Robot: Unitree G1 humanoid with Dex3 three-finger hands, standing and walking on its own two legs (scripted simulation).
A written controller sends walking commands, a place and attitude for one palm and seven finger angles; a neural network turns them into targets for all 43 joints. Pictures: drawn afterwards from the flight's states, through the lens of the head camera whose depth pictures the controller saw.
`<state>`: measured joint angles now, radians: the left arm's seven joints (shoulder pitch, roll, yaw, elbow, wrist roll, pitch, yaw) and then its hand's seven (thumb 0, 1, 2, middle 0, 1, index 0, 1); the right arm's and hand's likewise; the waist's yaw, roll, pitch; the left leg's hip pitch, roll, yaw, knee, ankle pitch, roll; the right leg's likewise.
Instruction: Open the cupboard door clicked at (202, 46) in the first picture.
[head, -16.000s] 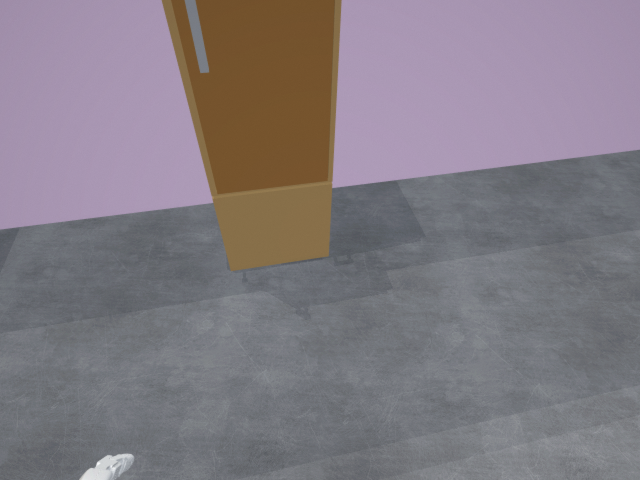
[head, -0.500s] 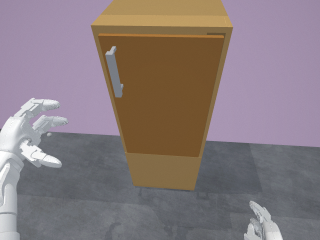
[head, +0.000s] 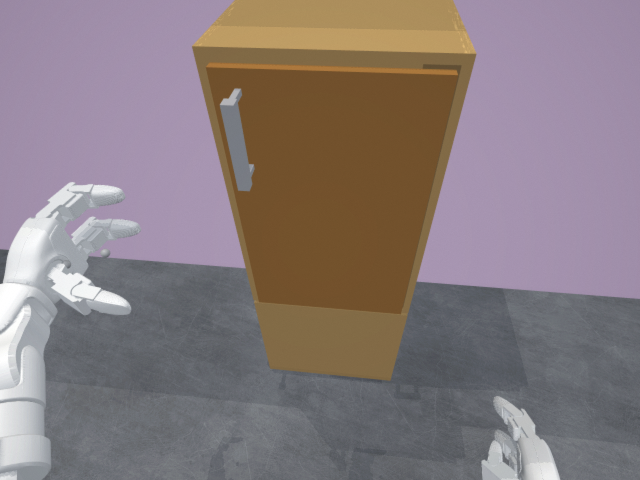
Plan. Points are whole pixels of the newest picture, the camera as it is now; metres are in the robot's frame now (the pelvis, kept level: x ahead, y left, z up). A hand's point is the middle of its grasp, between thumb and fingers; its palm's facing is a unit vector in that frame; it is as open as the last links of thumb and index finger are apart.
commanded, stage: move the hooked fingers beside the handle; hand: left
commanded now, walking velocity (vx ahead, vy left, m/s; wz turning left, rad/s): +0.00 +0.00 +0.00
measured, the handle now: (240, 141) +0.56 +0.18 +0.15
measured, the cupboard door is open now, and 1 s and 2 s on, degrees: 0 0 0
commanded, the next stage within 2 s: none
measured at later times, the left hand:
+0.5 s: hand (143, 209) +0.38 +0.26 +0.16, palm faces +0.01 -1.00 -0.02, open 14.0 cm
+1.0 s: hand (170, 179) +0.45 +0.25 +0.16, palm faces +0.01 -1.00 -0.01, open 14.0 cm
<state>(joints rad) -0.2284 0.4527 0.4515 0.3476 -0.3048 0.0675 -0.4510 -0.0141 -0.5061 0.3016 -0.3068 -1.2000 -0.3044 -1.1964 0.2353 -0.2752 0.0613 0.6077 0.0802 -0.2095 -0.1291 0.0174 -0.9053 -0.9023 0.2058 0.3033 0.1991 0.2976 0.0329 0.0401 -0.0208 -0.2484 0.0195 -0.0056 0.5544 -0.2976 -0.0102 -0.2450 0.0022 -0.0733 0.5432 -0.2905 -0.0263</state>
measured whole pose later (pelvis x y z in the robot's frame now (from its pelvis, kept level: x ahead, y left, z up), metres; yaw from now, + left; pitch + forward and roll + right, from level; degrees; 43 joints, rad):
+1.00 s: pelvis +0.01 +0.02 +0.00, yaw -1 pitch +6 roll -1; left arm -0.73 0.52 0.40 0.91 -0.17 -0.09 -0.37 -0.01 -0.50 0.30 -0.30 -1.20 -0.30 -1.20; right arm 0.34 -0.29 0.04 0.66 0.06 -0.10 -0.09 0.01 -0.91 -0.90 0.21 0.30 0.20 0.30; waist -0.06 0.01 -0.03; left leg -0.37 0.01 0.02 0.58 -0.31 0.01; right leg -0.37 0.00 -0.05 0.55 -0.28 -0.01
